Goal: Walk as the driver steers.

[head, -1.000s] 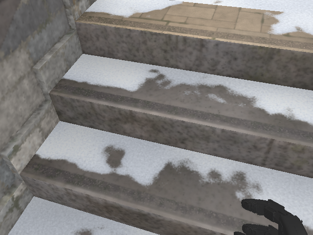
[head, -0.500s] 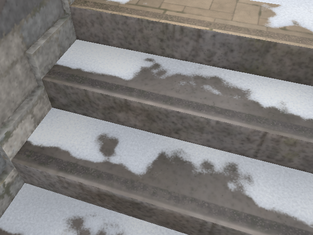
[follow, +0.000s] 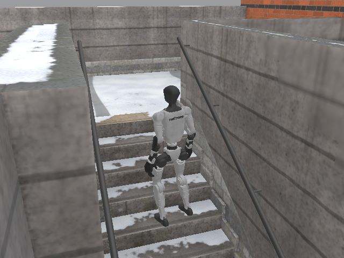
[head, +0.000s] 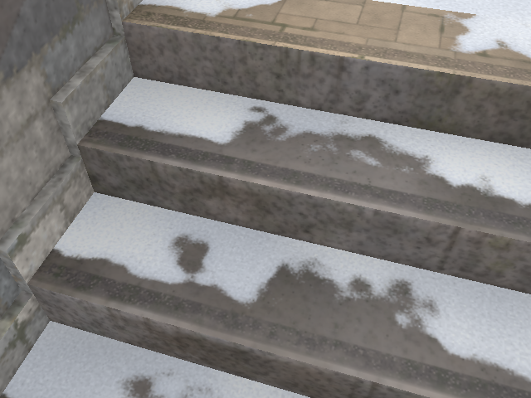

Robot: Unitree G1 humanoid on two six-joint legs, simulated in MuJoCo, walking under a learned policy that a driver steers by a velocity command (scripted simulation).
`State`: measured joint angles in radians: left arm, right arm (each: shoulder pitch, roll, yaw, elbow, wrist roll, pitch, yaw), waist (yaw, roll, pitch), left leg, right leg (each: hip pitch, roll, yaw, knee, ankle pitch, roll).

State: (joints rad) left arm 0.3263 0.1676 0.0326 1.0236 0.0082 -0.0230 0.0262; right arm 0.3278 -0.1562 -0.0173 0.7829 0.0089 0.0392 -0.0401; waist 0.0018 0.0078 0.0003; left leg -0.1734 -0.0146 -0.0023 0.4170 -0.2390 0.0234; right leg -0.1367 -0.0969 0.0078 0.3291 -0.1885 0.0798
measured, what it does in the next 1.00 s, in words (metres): walks ahead: left foot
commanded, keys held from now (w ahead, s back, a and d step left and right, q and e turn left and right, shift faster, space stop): no key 0.30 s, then w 0.70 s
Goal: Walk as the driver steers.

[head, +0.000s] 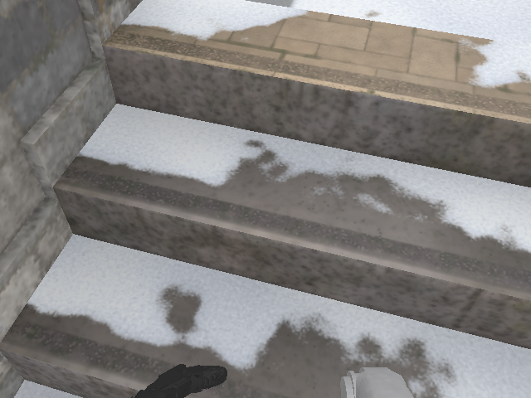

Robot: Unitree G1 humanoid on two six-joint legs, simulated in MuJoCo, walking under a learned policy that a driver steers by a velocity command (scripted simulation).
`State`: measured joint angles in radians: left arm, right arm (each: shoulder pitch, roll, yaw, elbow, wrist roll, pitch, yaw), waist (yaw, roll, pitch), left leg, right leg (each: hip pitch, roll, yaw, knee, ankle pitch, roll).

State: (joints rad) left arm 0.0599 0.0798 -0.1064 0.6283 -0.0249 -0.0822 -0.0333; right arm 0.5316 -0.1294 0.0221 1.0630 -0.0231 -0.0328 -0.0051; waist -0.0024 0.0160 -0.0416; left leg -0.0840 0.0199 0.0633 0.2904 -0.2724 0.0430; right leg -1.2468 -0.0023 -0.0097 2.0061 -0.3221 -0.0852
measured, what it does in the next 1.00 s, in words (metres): climbs: right foot 0.16 m higher, then left foot 0.16 m higher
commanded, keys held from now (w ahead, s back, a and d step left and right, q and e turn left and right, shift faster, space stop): w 0.80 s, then w+e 0.20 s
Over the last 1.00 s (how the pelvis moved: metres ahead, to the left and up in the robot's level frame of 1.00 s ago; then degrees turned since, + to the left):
0.16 0.02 0.01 -1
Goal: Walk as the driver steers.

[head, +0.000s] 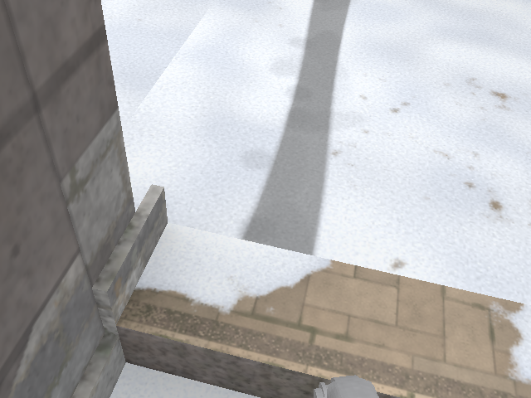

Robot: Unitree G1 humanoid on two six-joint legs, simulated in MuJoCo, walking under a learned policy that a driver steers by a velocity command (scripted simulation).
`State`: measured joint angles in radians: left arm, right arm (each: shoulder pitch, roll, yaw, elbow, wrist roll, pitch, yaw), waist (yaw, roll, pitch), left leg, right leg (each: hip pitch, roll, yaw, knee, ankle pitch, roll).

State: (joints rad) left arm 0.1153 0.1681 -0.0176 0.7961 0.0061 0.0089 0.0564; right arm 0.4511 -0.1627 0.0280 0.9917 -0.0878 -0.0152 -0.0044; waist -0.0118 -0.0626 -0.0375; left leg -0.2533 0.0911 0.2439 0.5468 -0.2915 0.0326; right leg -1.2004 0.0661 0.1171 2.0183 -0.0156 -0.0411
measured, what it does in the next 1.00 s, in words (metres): climbs, turning right: right foot 0.16 m higher, then left foot 0.16 m higher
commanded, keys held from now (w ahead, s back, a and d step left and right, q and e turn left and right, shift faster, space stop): w+e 0.68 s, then e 0.20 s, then no key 0.12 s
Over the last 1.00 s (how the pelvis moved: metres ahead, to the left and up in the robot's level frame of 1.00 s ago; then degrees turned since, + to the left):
0.47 0.12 0.30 -2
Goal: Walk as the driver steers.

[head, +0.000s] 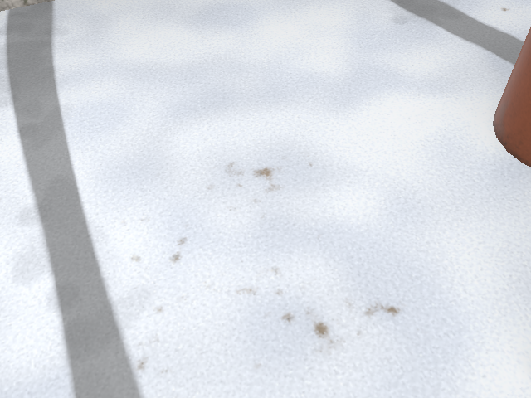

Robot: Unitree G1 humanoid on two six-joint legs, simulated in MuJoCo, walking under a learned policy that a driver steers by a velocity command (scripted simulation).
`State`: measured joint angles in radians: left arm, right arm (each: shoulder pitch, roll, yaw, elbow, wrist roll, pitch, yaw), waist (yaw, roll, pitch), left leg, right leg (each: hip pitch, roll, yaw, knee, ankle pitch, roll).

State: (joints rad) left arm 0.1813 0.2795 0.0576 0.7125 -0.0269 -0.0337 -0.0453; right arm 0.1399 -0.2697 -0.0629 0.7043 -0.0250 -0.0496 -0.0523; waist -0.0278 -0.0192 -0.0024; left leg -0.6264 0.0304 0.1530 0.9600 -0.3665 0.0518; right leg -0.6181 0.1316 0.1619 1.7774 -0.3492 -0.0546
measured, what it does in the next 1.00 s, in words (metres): climbs: right foot, then left foot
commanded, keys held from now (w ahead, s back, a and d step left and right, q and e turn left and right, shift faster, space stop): no key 0.42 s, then q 0.34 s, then w+q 0.24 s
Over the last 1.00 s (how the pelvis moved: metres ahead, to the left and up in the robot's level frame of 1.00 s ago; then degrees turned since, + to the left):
0.48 -0.18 0.26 -34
